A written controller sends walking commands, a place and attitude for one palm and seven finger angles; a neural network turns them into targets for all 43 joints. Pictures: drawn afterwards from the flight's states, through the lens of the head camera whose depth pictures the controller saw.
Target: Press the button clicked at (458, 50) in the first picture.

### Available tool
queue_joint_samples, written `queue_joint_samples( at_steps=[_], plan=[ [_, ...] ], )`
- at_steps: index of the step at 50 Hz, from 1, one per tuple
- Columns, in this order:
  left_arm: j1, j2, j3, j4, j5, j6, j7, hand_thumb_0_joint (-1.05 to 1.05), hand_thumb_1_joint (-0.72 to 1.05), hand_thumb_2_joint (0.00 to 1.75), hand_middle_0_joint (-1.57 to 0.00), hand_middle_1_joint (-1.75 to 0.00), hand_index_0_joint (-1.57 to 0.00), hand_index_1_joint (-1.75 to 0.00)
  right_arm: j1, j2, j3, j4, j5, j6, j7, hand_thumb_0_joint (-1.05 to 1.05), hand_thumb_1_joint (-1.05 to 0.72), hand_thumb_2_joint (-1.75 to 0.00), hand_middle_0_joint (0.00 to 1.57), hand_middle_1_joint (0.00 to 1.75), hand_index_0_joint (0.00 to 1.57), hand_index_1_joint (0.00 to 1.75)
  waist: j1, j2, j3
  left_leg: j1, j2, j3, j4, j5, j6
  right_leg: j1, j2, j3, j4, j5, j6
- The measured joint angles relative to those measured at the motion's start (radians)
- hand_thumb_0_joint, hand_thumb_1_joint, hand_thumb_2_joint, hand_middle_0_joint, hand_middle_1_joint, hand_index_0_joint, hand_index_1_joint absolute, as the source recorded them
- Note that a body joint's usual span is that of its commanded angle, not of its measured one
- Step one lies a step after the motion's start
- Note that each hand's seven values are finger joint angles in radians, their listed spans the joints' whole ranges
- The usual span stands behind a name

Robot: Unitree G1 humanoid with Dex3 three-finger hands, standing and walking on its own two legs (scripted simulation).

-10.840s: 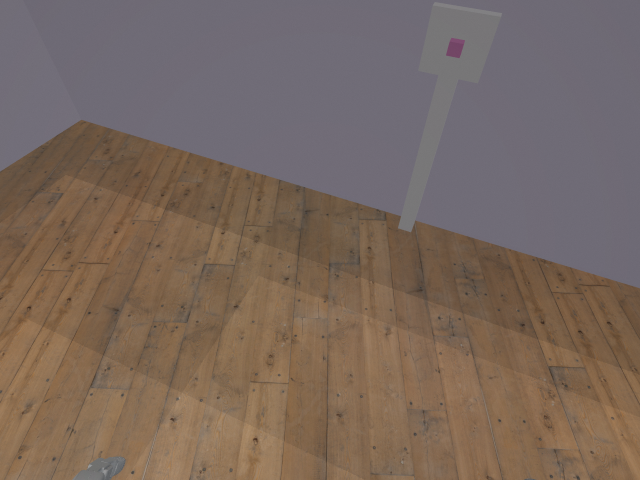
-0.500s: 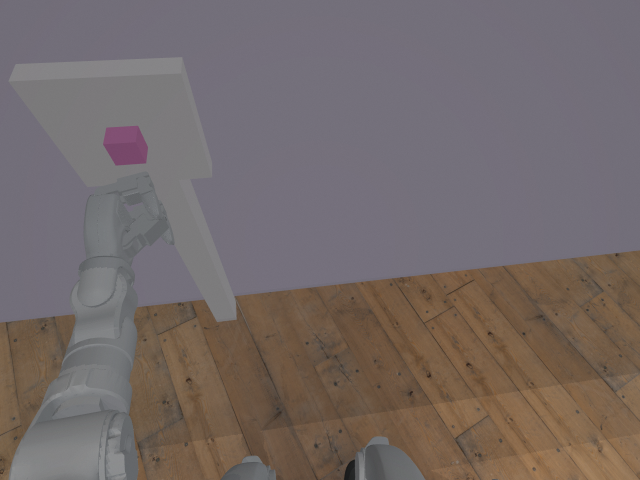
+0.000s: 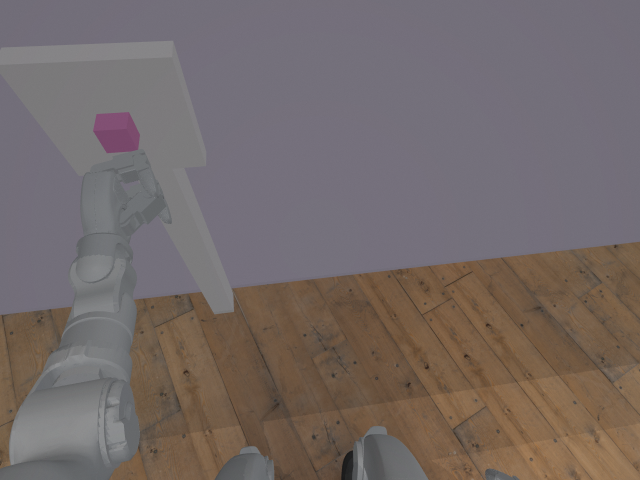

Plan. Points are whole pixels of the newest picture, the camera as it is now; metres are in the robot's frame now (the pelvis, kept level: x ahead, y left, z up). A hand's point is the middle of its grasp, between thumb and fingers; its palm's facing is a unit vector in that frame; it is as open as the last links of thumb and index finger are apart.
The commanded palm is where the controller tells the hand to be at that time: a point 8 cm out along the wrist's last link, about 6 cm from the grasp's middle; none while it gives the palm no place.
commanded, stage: press the button with the knuckle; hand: left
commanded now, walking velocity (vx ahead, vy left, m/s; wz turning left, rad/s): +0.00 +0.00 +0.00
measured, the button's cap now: (118, 130) +0.53 +0.25 +0.09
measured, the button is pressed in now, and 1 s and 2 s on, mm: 0 12 0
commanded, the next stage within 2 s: hold the button down briefly in 0.90 s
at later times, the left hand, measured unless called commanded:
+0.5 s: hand (148, 178) +0.48 +0.21 +0.06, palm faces +0.12 -0.99 -0.01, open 3.3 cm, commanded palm +0.46 +0.25 +0.06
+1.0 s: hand (147, 169) +0.49 +0.22 +0.06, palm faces +0.13 -0.99 -0.03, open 3.6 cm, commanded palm +0.50 +0.25 +0.06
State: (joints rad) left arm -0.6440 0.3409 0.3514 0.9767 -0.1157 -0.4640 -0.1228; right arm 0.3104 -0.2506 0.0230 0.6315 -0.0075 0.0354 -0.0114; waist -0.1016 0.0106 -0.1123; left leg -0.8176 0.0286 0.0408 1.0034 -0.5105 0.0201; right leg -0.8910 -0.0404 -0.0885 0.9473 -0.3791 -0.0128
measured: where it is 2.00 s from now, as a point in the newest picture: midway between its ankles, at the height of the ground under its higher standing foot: outside the picture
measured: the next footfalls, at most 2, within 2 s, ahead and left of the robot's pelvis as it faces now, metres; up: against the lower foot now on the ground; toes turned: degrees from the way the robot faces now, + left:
none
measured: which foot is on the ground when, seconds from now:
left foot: down 0.00-1.00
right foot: down 0.00-1.00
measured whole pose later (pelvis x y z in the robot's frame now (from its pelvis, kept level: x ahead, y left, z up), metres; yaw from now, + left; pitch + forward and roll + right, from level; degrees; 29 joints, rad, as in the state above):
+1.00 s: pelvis -0.02 +0.00 -0.02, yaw +1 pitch +23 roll -3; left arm -0.97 0.53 0.39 1.27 -0.06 -0.47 -0.15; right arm 0.36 -0.27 0.06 0.65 -0.04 0.05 -0.01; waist -0.18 0.01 -0.11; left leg -1.01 0.03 -0.01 1.10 -0.50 0.02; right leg -1.04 -0.05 -0.14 0.99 -0.35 -0.02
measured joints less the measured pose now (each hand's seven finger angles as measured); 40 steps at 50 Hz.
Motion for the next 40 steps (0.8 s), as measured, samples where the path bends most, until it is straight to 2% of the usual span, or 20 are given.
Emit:
queue_joint_samples(
  at_steps=[9,18,32,40],
  plan=[
    [-0.051,0.072,0.066,0.065,0.002,0.003,-0.034,0.02,0.89,0.9,-1.3,-1.5,-1.3,-1.5,0.037,-0.012,0.001,-0.003,-0.003,0.014,-0.004,0.01,-0.9,-0.9,0.2,0.3,0.2,0.3,-0.03,-0.003,0.005,-0.021,0.01,0.006,0.003,0.001,-0.001,-0.023,0.011,0.005,-0.002,0.007,-0.003],
    [-0.082,0.094,0.074,0.098,-0.003,-0.006,-0.067,0.02,0.9,0.9,-1.3,-1.5,-1.32,-1.5,0.058,-0.02,0.0,0.004,-0.004,0.032,-0.002,0.01,-0.9,-0.9,0.2,0.3,0.2,0.3,-0.035,-0.005,0.002,-0.031,0.012,0.0,0.002,0.002,0.001,-0.026,0.013,0.0,-0.014,0.013,0.0],
    [-0.183,0.113,0.052,0.177,0.023,-0.009,-0.028,0.02,0.9,0.9,-1.3,-1.5,-1.43,-1.5,0.036,-0.012,0.011,0.007,-0.019,0.031,0.006,0.01,-0.9,-0.9,0.2,0.3,0.2,0.3,-0.046,0.002,-0.002,-0.092,0.002,-0.019,0.042,-0.001,0.006,-0.071,0.0,-0.016,0.011,0.011,0.004],
    [-0.263,0.155,0.05,0.246,0.043,-0.013,-0.03,0.02,0.9,0.9,-1.3,-1.5,-1.51,-1.5,0.036,-0.011,0.029,0.009,-0.024,0.025,0.004,0.01,-0.9,-0.9,0.2,0.3,0.2,0.3,-0.064,0.003,0.004,-0.139,-0.001,-0.034,0.07,0.001,0.006,-0.106,-0.004,-0.031,0.028,0.013,0.002]
  ],
)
